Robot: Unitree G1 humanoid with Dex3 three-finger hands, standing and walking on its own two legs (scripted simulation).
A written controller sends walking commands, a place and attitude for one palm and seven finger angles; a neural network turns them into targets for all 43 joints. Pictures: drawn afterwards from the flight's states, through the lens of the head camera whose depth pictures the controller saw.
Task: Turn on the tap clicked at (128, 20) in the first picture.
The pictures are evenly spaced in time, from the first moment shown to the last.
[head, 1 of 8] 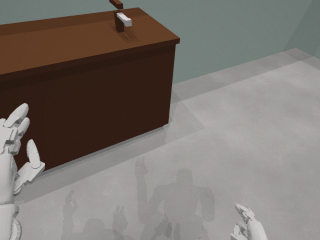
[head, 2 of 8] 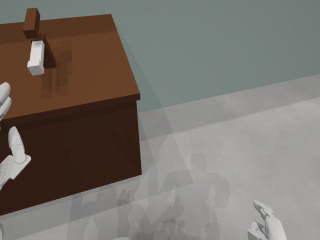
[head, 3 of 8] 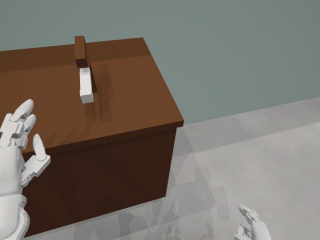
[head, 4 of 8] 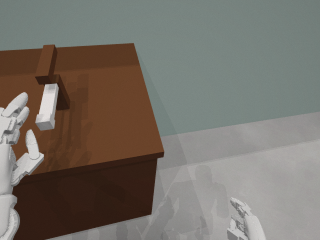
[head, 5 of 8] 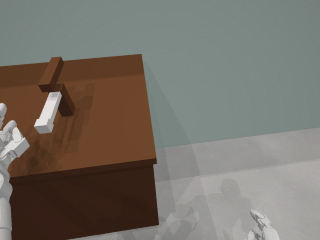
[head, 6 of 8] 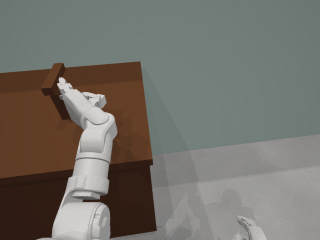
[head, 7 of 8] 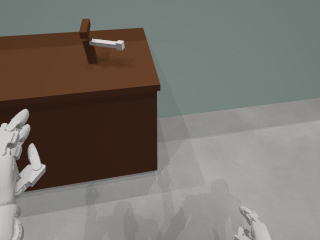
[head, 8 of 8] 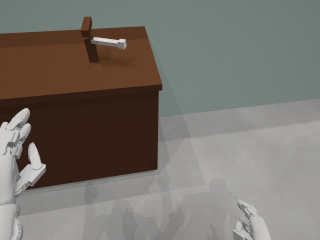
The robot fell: no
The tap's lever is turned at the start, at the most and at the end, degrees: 0 67 67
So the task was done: yes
